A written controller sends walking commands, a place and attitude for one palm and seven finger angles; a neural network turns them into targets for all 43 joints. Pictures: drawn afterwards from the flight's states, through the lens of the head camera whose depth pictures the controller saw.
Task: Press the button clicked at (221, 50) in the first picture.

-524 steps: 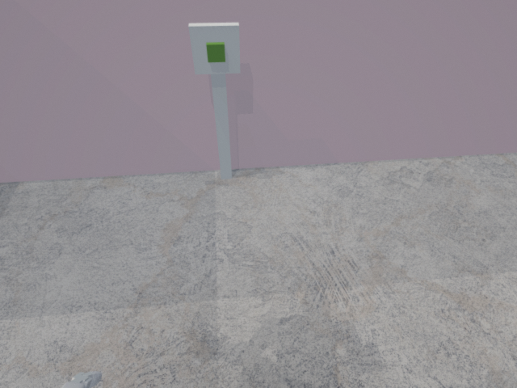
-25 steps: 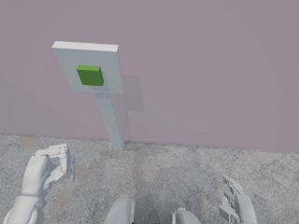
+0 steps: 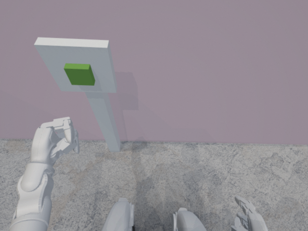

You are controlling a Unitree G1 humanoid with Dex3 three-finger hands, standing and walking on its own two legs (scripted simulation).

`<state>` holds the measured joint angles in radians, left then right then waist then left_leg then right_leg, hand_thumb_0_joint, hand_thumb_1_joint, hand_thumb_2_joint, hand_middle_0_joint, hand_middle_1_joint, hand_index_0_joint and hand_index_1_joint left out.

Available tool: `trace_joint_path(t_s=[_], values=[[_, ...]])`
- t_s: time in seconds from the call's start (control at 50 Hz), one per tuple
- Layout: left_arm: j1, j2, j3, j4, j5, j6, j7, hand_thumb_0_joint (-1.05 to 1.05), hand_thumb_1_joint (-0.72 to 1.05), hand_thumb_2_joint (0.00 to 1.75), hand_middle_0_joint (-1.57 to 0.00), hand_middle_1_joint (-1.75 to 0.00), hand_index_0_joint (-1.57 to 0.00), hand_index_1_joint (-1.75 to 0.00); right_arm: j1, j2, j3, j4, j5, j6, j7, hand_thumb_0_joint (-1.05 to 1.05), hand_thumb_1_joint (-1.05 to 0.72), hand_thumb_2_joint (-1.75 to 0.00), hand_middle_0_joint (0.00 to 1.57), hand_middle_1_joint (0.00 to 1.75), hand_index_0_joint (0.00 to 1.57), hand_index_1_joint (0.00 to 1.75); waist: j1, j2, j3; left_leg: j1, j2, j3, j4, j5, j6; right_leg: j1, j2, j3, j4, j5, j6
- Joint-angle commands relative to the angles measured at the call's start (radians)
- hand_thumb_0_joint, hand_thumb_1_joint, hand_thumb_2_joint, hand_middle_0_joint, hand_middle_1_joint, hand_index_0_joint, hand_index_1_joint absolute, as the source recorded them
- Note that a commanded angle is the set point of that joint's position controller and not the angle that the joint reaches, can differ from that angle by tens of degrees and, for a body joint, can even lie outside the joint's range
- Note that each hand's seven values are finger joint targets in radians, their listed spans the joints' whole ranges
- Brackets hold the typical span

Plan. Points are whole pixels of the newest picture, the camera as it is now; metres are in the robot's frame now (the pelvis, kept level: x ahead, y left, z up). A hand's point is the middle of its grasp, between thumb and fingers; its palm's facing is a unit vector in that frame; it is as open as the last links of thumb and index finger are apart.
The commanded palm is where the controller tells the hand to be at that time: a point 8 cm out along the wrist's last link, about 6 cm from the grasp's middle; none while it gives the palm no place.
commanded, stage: aim a knuckle at the button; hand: left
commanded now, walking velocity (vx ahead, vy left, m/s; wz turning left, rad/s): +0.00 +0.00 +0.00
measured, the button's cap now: (80, 74) +0.52 +0.23 +0.06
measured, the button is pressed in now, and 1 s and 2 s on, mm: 0 0 1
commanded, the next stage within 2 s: press the button with the knuckle in 1.26 s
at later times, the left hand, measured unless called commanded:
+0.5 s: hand (87, 110) +0.42 +0.20 +0.03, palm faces +0.03 -1.00 -0.04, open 3.1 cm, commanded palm +0.40 +0.25 +0.03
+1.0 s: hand (88, 109) +0.42 +0.20 +0.03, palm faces +0.05 -1.00 -0.04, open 3.1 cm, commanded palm +0.40 +0.24 +0.03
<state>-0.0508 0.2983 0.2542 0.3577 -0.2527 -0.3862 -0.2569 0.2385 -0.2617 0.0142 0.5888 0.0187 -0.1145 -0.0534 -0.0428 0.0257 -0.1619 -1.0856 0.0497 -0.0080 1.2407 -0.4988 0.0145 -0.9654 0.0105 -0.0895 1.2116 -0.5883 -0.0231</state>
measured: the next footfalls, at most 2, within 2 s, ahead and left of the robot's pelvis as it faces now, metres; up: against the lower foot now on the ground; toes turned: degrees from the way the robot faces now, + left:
none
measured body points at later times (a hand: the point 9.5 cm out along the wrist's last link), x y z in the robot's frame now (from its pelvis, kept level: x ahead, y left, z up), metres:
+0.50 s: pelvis +0.00 +0.01 -0.01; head +0.11 +0.03 +0.43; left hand +0.41 +0.25 +0.03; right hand +0.09 -0.26 -0.12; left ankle +0.05 +0.11 -0.63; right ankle +0.00 -0.11 -0.63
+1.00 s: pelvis +0.00 +0.00 -0.01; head +0.12 +0.02 +0.43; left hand +0.41 +0.25 +0.03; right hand +0.07 -0.26 -0.12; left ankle +0.05 +0.11 -0.63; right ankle +0.00 -0.11 -0.63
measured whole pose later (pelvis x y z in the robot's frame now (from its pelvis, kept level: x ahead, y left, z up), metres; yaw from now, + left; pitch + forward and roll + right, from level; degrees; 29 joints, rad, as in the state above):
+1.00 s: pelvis +0.00 +0.00 -0.01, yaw -1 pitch +23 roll -3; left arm -0.49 0.34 0.32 0.81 -0.16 -0.50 -0.20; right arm 0.28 -0.25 0.01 0.63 0.00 0.04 -0.01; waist -0.09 0.02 -0.16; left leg -1.16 0.06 0.01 1.25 -0.50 0.02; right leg -1.05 0.02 -0.07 1.23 -0.58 -0.02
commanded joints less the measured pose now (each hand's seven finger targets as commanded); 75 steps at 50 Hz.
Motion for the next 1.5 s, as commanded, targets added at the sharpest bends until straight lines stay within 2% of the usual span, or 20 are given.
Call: trace_joint_path(t_s=[0.0, 0.08, 0.22, 0.28, 0.34, 0.38, 0.42, 0.48, 0.52, 0.54, 0.56, 0.64, 0.68, 0.72, 0.82, 0.88, 0.96, 1.1, 1.16, 1.48], values=[[-0.244, 0.159, 0.051, -0.166, -0.001, -0.079, 0.004, 0.0, 0.9, 0.9, -1.3, -1.5, -1.3, -1.5, 0.021, -0.144, -0.06, -0.114, -0.002, -0.038, -0.005, 0.0, -0.9, -0.9, 0.2, 0.3, 0.2, 0.3, -0.008, 0.058, -0.343, 0.345, -0.025, -0.036, -0.163, 0.278, 0.012, 0.079, 0.021, 0.051, -0.179, 0.294, -0.001], [-0.328, 0.19, 0.082, -0.061, 0.012, -0.071, 0.015, 0.0, 0.9, 0.9, -1.3, -1.5, -1.3, -1.5, 0.031, -0.151, -0.061, -0.098, -0.002, -0.017, -0.002, 0.0, -0.9, -0.9, 0.2, 0.3, 0.2, 0.3, -0.012, 0.035, -0.317, 0.315, -0.025, -0.033, -0.163, 0.239, 0.01, 0.064, 0.02, 0.052, -0.182, 0.266, 0.002], [-0.484, 0.185, 0.069, -0.001, 0.032, -0.103, 0.023, 0.0, 0.9, 0.9, -1.3, -1.5, -1.3, -1.5, 0.062, -0.151, -0.064, -0.081, -0.008, 0.008, 0.008, 0.0, -0.9, -0.9, 0.2, 0.3, 0.2, 0.3, -0.02, 0.083, -0.395, 0.393, -0.018, -0.045, -0.15, 0.313, 0.002, 0.019, 0.022, 0.044, -0.157, 0.305, -0.003], [-0.542, 0.171, 0.051, 0.078, 0.046, -0.102, 0.034, 0.0, 0.9, 0.9, -1.3, -1.5, -1.3, -1.5, 0.07, -0.154, -0.063, -0.071, -0.009, 0.024, 0.016, 0.0, -0.9, -0.9, 0.2, 0.3, 0.2, 0.3, -0.032, 0.067, -0.36, 0.369, -0.018, -0.05, -0.154, 0.271, 0.0, -0.006, 0.022, 0.041, -0.163, 0.268, -0.002], [-0.644, 0.221, 0.09, 0.164, 0.061, -0.106, 0.051, 0.0, 0.9, 0.9, -1.3, -1.5, -1.3, -1.5, 0.082, -0.16, -0.061, -0.057, -0.012, 0.042, 0.014, 0.0, -0.9, -0.9, 0.2, 0.3, 0.2, 0.3, -0.044, 0.037, -0.349, 0.324, -0.02, -0.049, -0.142, 0.229, 0.005, -0.016, 0.022, 0.048, -0.162, 0.242, 0.0], [-0.722, 0.234, 0.094, 0.198, 0.071, -0.117, 0.054, 0.0, 0.9, 0.9, -1.3, -1.5, -1.3, -1.5, 0.089, -0.158, -0.059, -0.051, -0.014, 0.051, 0.012, 0.0, -0.9, -0.9, 0.2, 0.3, 0.2, 0.3, -0.054, 0.045, -0.359, 0.318, -0.021, -0.046, -0.132, 0.229, 0.007, -0.023, 0.021, 0.052, -0.158, 0.243, 0.001], [-0.768, 0.253, 0.104, 0.18, 0.08, -0.14, 0.058, 0.0, 0.9, 0.9, -1.3, -1.5, -1.3, -1.5, 0.099, -0.159, -0.061, -0.048, -0.02, 0.055, 0.014, 0.0, -0.9, -0.9, 0.2, 0.3, 0.2, 0.3, -0.042, 0.105, -0.44, 0.373, -0.019, -0.051, -0.124, 0.282, 0.002, -0.03, 0.021, 0.052, -0.137, 0.27, -0.004], [-0.77, 0.222, 0.081, 0.235, 0.084, -0.142, 0.057, 0.0, 0.9, 0.9, -1.3, -1.5, -1.3, -1.5, 0.116, -0.158, -0.063, -0.04, -0.023, 0.07, 0.025, 0.0, -0.9, -0.9, 0.2, 0.3, 0.2, 0.3, -0.053, 0.098, -0.449, 0.403, -0.015, -0.056, -0.119, 0.324, -0.002, -0.046, 0.025, 0.044, -0.137, 0.295, -0.004], [-0.782, 0.273, 0.127, 0.319, 0.089, -0.137, 0.059, 0.0, 0.9, 0.9, -1.3, -1.5, -1.3, -1.5, 0.129, -0.166, -0.062, -0.029, -0.024, 0.084, 0.025, 0.0, -0.9, -0.9, 0.2, 0.3, 0.2, 0.3, -0.056, 0.037, -0.421, 0.33, -0.015, -0.054, -0.109, 0.303, 0.004, -0.028, 0.027, 0.049, -0.132, 0.297, 0.0], [-0.818, 0.265, 0.115, 0.326, 0.091, -0.138, 0.057, 0.0, 0.9, 0.9, -1.3, -1.5, -1.3, -1.5, 0.128, -0.164, -0.061, -0.029, -0.024, 0.088, 0.026, 0.0, -0.9, -0.9, 0.2, 0.3, 0.2, 0.3, -0.065, 0.056, -0.419, 0.319, -0.018, -0.048, -0.103, 0.292, 0.007, -0.034, 0.024, 0.053, -0.133, 0.294, 0.003], [-0.783, 0.281, 0.137, 0.344, 0.096, -0.136, 0.056, 0.0, 0.9, 0.9, -1.3, -1.5, -1.3, -1.5, 0.132, -0.164, -0.062, -0.037, -0.024, 0.096, 0.03, 0.0, -0.9, -0.9, 0.2, 0.3, 0.2, 0.3, -0.044, 0.064, -0.416, 0.314, -0.02, -0.045, -0.112, 0.281, 0.004, -0.024, 0.025, 0.052, -0.134, 0.283, -0.001], [-0.751, 0.273, 0.134, 0.274, 0.09, -0.149, 0.054, 0.0, 0.9, 0.9, -1.3, -1.5, -1.3, -1.5, 0.135, -0.162, -0.066, -0.057, -0.025, 0.117, 0.04, 0.0, -0.9, -0.9, 0.2, 0.3, 0.2, 0.3, -0.032, 0.095, -0.48, 0.375, -0.017, -0.043, -0.117, 0.354, 0.002, -0.003, 0.027, 0.051, -0.128, 0.338, -0.003], [-0.734, 0.238, 0.107, 0.228, 0.083, -0.154, 0.055, 0.0, 0.9, 0.9, -1.3, -1.5, -1.3, -1.5, 0.134, -0.157, -0.069, -0.063, -0.022, 0.123, 0.044, 0.0, -0.9, -0.9, 0.2, 0.3, 0.2, 0.3, -0.038, 0.08, -0.495, 0.393, -0.015, -0.044, -0.124, 0.367, 0.003, 0.012, 0.029, 0.048, -0.135, 0.351, -0.001], [-0.697, 0.258, 0.131, 0.261, 0.079, -0.148, 0.062, 0.0, 0.9, 0.9, -1.3, -1.5, -1.3, -1.5, 0.136, -0.161, -0.069, -0.058, -0.018, 0.129, 0.043, 0.0, -0.9, -0.9, 0.2, 0.3, 0.2, 0.3, -0.041, 0.034, -0.448, 0.343, -0.016, -0.04, -0.126, 0.336, 0.006, 0.023, 0.03, 0.051, -0.142, 0.343, 0.003], [-0.756, 0.263, 0.127, 0.202, 0.085, -0.176, 0.073, 0.0, 0.9, 0.9, -1.3, -1.5, -1.3, -1.5, 0.131, -0.155, -0.069, -0.051, -0.019, 0.128, 0.035, 0.0, -0.9, -0.9, 0.2, 0.3, 0.2, 0.3, -0.047, 0.069, -0.457, 0.357, -0.019, -0.034, -0.127, 0.309, 0.008, 0.027, 0.029, 0.061, -0.15, 0.325, 0.003], [-0.774, 0.253, 0.111, 0.246, 0.088, -0.182, 0.067, 0.0, 0.9, 0.9, -1.3, -1.5, -1.3, -1.5, 0.126, -0.153, -0.064, -0.038, -0.018, 0.126, 0.031, 0.0, -0.9, -0.9, 0.2, 0.3, 0.2, 0.3, -0.062, 0.05, -0.404, 0.335, -0.019, -0.036, -0.129, 0.267, 0.009, 0.007, 0.03, 0.061, -0.161, 0.29, 0.004], [-0.738, 0.238, 0.099, 0.265, 0.082, -0.181, 0.049, 0.0, 0.9, 0.9, -1.3, -1.5, -1.3, -1.5, 0.122, -0.155, -0.065, -0.041, -0.017, 0.123, 0.03, 0.0, -0.9, -0.9, 0.2, 0.3, 0.2, 0.3, -0.048, 0.093, -0.421, 0.373, -0.02, -0.04, -0.132, 0.295, 0.004, -0.006, 0.029, 0.055, -0.156, 0.301, -0.003], [-0.774, 0.219, 0.08, 0.284, 0.076, -0.171, 0.043, 0.0, 0.9, 0.9, -1.3, -1.5, -1.3, -1.5, 0.108, -0.152, -0.061, -0.049, -0.016, 0.125, 0.031, 0.0, -0.9, -0.9, 0.2, 0.3, 0.2, 0.3, -0.06, 0.062, -0.386, 0.326, -0.026, -0.038, -0.12, 0.268, 0.012, -0.007, 0.028, 0.06, -0.155, 0.296, 0.0], [-0.76, 0.268, 0.122, 0.269, 0.081, -0.181, 0.05, 0.0, 0.9, 0.9, -1.3, -1.5, -1.3, -1.5, 0.104, -0.154, -0.063, -0.055, -0.016, 0.127, 0.03, 0.0, -0.9, -0.9, 0.2, 0.3, 0.2, 0.3, -0.043, 0.055, -0.428, 0.322, -0.026, -0.034, -0.113, 0.285, 0.01, 0.022, 0.027, 0.066, -0.145, 0.317, 0.001], [-0.909, 0.277, 0.107, 0.33, 0.091, -0.175, 0.046, 0.0, 0.9, 0.9, -1.3, -1.5, -1.3, -1.5, 0.126, -0.161, -0.06, -0.02, -0.022, 0.121, 0.023, 0.0, -0.9, -0.9, 0.2, 0.3, 0.2, 0.3, -0.075, 0.088, -0.451, 0.351, -0.02, -0.052, -0.096, 0.281, 0.01, -0.043, 0.03, 0.06, -0.139, 0.285, 0.001]])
